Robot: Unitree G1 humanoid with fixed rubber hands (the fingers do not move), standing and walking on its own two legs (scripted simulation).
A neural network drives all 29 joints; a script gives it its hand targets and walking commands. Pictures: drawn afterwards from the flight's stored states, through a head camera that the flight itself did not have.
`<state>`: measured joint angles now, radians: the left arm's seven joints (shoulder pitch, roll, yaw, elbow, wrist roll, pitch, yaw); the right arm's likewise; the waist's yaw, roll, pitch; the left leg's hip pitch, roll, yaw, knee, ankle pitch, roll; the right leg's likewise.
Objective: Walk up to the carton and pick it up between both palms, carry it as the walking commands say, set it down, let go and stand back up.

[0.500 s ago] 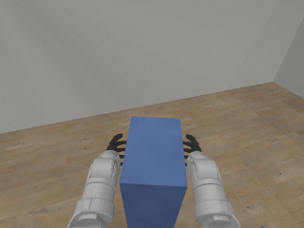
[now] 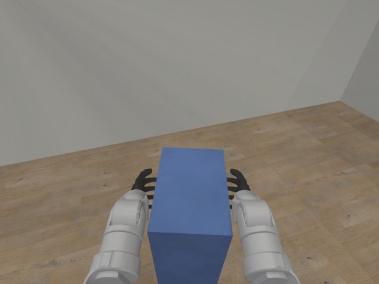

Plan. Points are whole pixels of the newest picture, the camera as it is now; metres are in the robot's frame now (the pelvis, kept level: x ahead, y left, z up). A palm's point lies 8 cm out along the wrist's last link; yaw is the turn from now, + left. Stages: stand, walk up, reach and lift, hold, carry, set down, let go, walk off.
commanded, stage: hold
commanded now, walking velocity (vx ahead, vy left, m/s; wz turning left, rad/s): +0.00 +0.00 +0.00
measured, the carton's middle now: (189, 221) +0.30 +0.00 -0.02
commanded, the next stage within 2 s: carry in 0.30 s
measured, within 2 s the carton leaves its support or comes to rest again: neither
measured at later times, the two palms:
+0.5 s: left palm (119, 196) +0.30 +0.16 +0.06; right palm (222, 187) +0.32 -0.07 +0.07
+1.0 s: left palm (29, 226) +0.22 +0.31 +0.08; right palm (146, 182) +0.33 +0.10 +0.08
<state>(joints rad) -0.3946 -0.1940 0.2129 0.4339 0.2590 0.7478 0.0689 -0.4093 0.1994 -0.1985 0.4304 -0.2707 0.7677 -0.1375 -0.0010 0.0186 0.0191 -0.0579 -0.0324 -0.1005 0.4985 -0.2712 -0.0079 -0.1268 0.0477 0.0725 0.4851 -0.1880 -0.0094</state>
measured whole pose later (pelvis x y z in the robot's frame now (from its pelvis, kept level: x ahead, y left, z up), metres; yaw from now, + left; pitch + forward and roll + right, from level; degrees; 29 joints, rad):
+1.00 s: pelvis -0.03 +0.04 -0.02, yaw +31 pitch +5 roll +2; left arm -0.50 -0.23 0.22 -0.07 0.06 0.99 0.24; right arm -0.51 0.24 -0.24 -0.04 -0.04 0.97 -0.26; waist -0.05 -0.03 0.02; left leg -0.47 -0.03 0.14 0.60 -0.20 0.02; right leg -0.37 -0.26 -0.26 0.77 -0.40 0.07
